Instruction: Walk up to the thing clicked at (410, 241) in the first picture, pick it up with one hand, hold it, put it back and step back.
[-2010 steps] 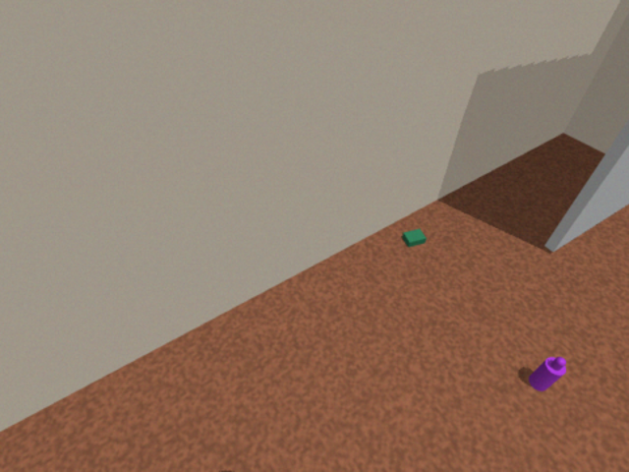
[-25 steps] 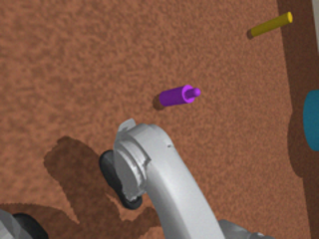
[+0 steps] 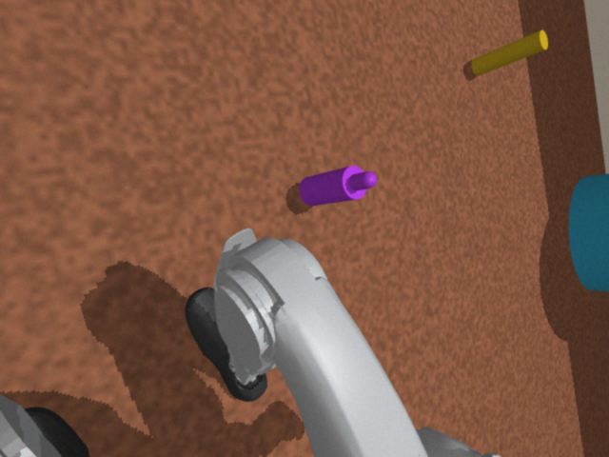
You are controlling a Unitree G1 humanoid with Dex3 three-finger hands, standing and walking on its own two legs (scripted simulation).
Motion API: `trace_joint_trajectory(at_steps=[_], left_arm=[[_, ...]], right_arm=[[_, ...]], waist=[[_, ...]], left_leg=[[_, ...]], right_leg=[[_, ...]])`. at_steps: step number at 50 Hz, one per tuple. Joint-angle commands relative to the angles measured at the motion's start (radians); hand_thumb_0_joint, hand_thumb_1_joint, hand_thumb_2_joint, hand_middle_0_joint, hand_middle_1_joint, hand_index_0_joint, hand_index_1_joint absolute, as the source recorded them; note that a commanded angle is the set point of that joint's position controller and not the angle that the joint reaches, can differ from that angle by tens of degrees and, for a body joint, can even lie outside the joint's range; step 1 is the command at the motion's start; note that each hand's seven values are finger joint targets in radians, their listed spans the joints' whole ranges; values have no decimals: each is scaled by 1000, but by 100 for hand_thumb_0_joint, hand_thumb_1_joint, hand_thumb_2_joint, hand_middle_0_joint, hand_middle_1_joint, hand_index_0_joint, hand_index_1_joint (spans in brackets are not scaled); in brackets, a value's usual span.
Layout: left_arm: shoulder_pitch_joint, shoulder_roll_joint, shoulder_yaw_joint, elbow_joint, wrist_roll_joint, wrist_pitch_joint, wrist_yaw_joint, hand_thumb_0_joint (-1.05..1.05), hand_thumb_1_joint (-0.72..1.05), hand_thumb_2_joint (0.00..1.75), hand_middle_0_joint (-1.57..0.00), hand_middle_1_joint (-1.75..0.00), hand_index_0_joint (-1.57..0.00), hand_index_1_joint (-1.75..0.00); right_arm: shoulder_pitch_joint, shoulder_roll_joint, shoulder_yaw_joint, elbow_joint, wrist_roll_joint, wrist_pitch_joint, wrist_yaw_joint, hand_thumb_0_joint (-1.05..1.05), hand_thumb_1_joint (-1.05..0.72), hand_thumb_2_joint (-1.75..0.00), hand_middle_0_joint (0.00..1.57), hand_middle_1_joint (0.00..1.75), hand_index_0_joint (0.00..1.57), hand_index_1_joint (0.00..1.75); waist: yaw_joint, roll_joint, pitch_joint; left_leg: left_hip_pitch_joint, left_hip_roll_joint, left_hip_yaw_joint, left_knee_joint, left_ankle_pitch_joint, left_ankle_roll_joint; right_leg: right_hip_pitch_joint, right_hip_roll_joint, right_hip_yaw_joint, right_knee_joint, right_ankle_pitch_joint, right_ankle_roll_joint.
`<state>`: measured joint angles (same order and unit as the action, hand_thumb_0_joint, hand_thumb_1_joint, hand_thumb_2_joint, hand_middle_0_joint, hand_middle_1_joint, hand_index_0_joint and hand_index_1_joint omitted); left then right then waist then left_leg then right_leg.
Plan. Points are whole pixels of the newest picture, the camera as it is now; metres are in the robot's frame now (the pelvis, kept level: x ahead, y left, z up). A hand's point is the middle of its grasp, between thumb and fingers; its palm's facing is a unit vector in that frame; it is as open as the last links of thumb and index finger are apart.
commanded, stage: close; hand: left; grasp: from above
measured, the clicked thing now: out of the picture +0.47 +0.34 -0.31
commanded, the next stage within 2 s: settle in 1.44 s
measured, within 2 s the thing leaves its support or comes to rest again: leaves its support in 1.94 s
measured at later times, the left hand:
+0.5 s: hand out of the picture +0.45 +0.33 -0.28, palm faces -0.04 -0.43 -0.90, open 10.3 cm
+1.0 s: hand out of the picture +0.45 +0.32 -0.28, palm faces -0.03 -0.44 -0.90, open 9.2 cm
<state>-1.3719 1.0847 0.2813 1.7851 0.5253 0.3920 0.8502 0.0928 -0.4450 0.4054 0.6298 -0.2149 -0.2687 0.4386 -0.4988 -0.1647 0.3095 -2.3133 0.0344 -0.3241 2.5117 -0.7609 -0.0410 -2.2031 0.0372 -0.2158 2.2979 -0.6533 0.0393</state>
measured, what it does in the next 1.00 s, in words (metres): stands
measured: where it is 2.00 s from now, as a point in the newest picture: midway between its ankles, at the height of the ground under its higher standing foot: (166, 420)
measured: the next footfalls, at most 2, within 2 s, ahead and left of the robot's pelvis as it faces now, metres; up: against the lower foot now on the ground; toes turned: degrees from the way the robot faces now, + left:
none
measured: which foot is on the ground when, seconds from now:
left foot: down 0.00-1.00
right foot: down 0.00-1.00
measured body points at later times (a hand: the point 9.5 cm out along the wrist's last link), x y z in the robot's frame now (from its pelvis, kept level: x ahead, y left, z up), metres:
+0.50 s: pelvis +0.00 +0.00 +0.00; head +0.32 +0.11 +0.28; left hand +0.45 +0.34 -0.23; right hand +0.01 -0.24 -0.04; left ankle +0.05 +0.13 -0.29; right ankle +0.12 -0.11 -0.29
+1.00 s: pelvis +0.00 +0.00 +0.00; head +0.32 +0.11 +0.29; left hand +0.45 +0.34 -0.23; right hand +0.00 -0.24 -0.03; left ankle +0.05 +0.13 -0.29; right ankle +0.12 -0.11 -0.29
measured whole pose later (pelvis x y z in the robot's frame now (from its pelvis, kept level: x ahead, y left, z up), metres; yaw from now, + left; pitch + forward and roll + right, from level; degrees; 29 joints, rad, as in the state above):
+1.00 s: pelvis +0.00 +0.00 +0.00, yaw +1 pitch +29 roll -16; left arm -1.36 1.07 0.29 1.80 0.50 0.38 0.86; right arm 0.10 -0.45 0.41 0.62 -0.22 -0.29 0.44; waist -0.50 -0.16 0.32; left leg -2.29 0.03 -0.32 2.51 -0.76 -0.04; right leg -2.18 0.04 -0.21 2.30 -0.65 0.04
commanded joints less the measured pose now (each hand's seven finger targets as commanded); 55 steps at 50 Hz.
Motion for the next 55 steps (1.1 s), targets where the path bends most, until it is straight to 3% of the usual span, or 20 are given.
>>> trace_joint_trajectory(at_steps=[1, 3, 6, 10, 14, 25, 29, 34, 35, 41, 42, 46, 50, 52, 55], left_arm=[[-209, 146, -22, -86, -5, -6, 53, 0, -19, 89, -38, -75, -34, -80], [-201, 142, -27, -90, -14, -9, 47, 0, -15, 88, -40, -74, -36, -78], [-212, 175, -19, -94, -5, -11, 44, 0, -13, 87, -42, -73, -38, -77], [-196, 170, -18, -96, -12, -12, 43, 0, -6, 88, -47, -73, -43, -78], [-195, 177, -19, -86, 8, -7, 39, 0, -4, 87, -49, -70, -45, -75], [-205, 153, -28, -93, 14, -16, 28, 0, 5, 83, -56, -66, -51, -70], [-207, 162, -36, -88, 37, -17, 27, 0, 10, 81, -60, -64, -56, -68], [-204, 157, -29, -88, 21, -18, 39, 0, 13, 79, -62, -61, -58, -65], [-205, 170, -27, -75, 32, -19, 39, 0, 12, 77, -62, -59, -58, -63], [-203, 154, -22, -91, 1, -22, 47, 0, 18, 78, -67, -59, -62, -64], [-213, 166, -21, -71, 13, -20, 50, 0, 19, 74, -67, -58, -63, -62], [-207, 147, -20, -78, -8, -22, 47, 0, 17, 74, -67, -56, -62, -61], [-200, 141, -33, -83, 5, -21, 40, 0, 19, 73, -67, -57, -64, -61], [-189, 158, -32, -75, 22, -24, 42, 0, 24, 72, -71, -56, -67, -60], [-196, 161, -28, -90, 14, -20, 35, 0, 25, 80, -72, -60, -68, -64]], right_arm=[[238, -364, -79, 36, 1, 7, 16, 0, -88, -89, 20, 30, 20, 30], [238, -369, -78, 33, 1, 6, 14, 0, -88, -89, 20, 30, 20, 30], [239, -366, -70, 53, 2, 3, 13, 0, -88, -89, 20, 30, 20, 30], [235, -359, -66, 35, 1, 4, 10, 0, -88, -89, 20, 30, 20, 30], [225, -362, -70, 41, 5, 0, 8, 0, -88, -89, 20, 30, 20, 30], [226, -354, -74, 47, 4, -2, 2, 0, -87, -89, 20, 30, 20, 30], [235, -353, -72, 61, -1, -4, -1, 0, -87, -89, 20, 30, 20, 30], [219, -352, -73, 53, -4, -12, 3, 0, -87, -89, 20, 30, 20, 30], [222, -358, -74, 70, -5, -15, 1, 0, -87, -89, 20, 30, 20, 30], [233, -356, -70, 45, -6, -14, 8, 0, -87, -89, 20, 30, 20, 30], [219, -362, -73, 67, -9, -17, 5, 0, -88, -89, 20, 30, 20, 30], [221, -362, -74, 51, -4, -19, 9, 0, -87, -89, 20, 30, 20, 30], [222, -361, -75, 48, -3, -16, 10, 0, -87, -89, 20, 30, 20, 30], [228, -362, -74, 54, -6, -14, 8, 0, -87, -89, 20, 30, 20, 30], [238, -355, -73, 54, -6, -17, 9, 0, -87, -89, 20, 30, 20, 30]], waist=[[-105, 591, -667], [-112, 581, -675], [-106, 583, -688], [-97, 572, -699], [-95, 586, -685], [-106, 586, -660], [-103, 591, -670], [-106, 576, -656], [-107, 578, -659], [-104, 580, -677], [-105, 581, -660], [-108, 589, -651], [-112, 586, -636], [-107, 565, -678], [-102, 552, -677]], left_leg=[[494, 28, 90, -229, 303, 42], [480, 25, 99, -224, 300, 45], [462, 26, 105, -227, 301, 44], [456, 30, 113, -218, 312, 44], [456, 30, 106, -226, 290, 43], [475, 32, 88, -243, 264, 39], [462, 32, 103, -247, 271, 41], [468, 27, 99, -239, 256, 45], [459, 29, 101, -246, 244, 43], [495, 29, 99, -236, 303, 44], [475, 31, 98, -243, 269, 43], [499, 29, 88, -246, 266, 39], [485, 26, 90, -243, 264, 43], [454, 28, 111, -234, 275, 47], [436, 25, 117, -228, 281, 49]], right_leg=[[462, 40, -98, -177, 353, -34], [479, 44, -93, -182, 355, -30], [481, 44, -88, -188, 365, -28], [507, 46, -86, -190, 372, -26], [478, 45, -89, -197, 351, -31], [443, 38, -98, -184, 322, -35], [465, 44, -90, -202, 332, -35], [460, 38, -90, -205, 321, -31], [463, 42, -91, -211, 315, -31], [484, 39, -92, -194, 354, -29], [466, 39, -92, -200, 334, -28], [449, 36, -94, -185, 324, -32], [437, 33, -92, -189, 326, -31], [495, 45, -82, -216, 351, -25], [509, 41, -79, -214, 353, -21]])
